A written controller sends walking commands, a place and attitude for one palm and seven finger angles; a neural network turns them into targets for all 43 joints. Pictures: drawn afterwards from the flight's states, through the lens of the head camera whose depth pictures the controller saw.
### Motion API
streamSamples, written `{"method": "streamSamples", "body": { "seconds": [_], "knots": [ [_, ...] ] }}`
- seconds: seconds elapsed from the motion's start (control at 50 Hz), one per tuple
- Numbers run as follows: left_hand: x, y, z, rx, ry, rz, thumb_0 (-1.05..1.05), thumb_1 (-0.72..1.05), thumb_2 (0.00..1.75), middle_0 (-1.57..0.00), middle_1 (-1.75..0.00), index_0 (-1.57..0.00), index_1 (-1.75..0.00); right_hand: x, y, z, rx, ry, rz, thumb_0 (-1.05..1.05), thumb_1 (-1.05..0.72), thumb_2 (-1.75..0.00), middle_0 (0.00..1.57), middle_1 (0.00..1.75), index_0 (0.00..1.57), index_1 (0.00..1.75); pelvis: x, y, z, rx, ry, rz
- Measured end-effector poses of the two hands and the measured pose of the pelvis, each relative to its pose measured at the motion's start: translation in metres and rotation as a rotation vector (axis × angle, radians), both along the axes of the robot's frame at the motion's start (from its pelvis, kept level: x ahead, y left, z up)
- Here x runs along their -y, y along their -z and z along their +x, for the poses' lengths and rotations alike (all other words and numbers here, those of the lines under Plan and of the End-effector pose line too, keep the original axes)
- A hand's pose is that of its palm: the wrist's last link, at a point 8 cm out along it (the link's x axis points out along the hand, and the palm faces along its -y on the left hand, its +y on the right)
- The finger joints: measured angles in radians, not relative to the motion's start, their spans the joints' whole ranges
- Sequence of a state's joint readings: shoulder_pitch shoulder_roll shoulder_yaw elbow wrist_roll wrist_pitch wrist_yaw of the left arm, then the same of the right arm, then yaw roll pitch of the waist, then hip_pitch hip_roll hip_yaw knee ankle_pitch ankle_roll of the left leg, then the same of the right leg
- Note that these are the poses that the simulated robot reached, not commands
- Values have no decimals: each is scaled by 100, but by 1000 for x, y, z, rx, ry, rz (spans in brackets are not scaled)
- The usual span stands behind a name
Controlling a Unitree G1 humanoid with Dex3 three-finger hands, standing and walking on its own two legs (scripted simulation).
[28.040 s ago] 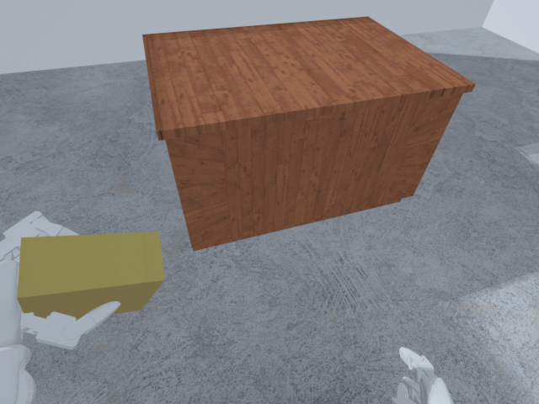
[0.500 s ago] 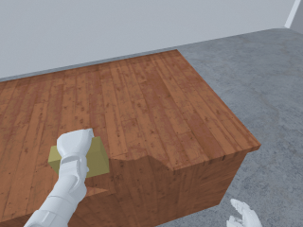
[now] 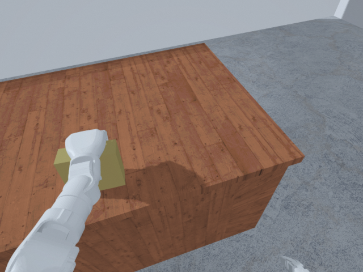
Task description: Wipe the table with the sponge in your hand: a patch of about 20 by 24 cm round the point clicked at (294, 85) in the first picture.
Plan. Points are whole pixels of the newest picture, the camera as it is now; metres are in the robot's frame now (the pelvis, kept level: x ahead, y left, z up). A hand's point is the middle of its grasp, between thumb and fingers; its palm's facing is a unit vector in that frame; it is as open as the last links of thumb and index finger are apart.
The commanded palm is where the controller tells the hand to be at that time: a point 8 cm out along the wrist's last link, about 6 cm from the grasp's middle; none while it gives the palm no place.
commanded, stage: wipe forward along the third lane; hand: left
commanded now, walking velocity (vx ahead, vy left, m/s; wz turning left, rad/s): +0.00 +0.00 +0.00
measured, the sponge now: (95, 173) +0.35 +0.27 -0.01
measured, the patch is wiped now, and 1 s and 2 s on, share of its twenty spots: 0.95 1.00 1.00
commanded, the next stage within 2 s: wipe back along the third lane in 1.08 s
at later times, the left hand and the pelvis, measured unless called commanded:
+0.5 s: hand (98, 139) +0.43 +0.27 +0.04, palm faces -0.12 +0.04 -0.99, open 9.6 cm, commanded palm +0.42 +0.26 +0.06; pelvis -0.01 -0.01 -0.01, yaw -3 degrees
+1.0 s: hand (98, 125) +0.48 +0.29 +0.04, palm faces -0.13 +0.04 -0.99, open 9.6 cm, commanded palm +0.47 +0.28 +0.05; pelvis +0.02 +0.02 -0.01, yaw -4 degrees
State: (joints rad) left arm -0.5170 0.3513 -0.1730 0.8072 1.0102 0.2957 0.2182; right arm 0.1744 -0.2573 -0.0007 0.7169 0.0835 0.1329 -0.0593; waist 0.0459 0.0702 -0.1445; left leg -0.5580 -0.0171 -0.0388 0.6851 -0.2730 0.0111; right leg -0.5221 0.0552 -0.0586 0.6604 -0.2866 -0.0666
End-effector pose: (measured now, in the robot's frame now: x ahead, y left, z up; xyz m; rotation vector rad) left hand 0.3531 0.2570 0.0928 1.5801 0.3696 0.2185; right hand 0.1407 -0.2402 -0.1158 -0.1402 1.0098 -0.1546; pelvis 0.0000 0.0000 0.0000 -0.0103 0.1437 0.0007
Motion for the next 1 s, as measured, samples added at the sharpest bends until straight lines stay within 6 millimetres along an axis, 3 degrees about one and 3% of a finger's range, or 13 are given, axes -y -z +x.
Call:
{"method": "streamSamples", "body": {
  "seconds": [0.28, 0.52, 0.72, 1.0],
  "knots": [
    [-2, -1, 28, -17, 8, 20, 1, -58, 120, -80, -136, -83, -136, 33, 14, -76, -116, 110, -47, 0, -90, -90, 20, 30, 20, 30, 8, 7, -14, -48, 30, -1],
    [-8, -2, 67, -24, -5, 30, 1, -57, 120, -79, -136, -83, -138, 39, 19, -112, -179, 169, -63, 0, -90, -90, 20, 30, 20, 30, 9, 14, -13, -110, 57, -9],
    [-17, -1, 97, -45, -10, 24, 1, -57, 120, -79, -136, -82, -139, 30, 19, -113, -212, 185, -56, 0, -90, -90, 20, 30, 20, 30, 2, 14, 3, -150, 73, -18],
    [-28, 0, 118, -35, 17, 23, 1, -58, 120, -80, -136, -83, -138, 10, 12, -82, -193, 154, -54, 0, -90, -90, 20, 30, 21, 30, -15, 12, 18, -173, 67, -28]
  ]
}}
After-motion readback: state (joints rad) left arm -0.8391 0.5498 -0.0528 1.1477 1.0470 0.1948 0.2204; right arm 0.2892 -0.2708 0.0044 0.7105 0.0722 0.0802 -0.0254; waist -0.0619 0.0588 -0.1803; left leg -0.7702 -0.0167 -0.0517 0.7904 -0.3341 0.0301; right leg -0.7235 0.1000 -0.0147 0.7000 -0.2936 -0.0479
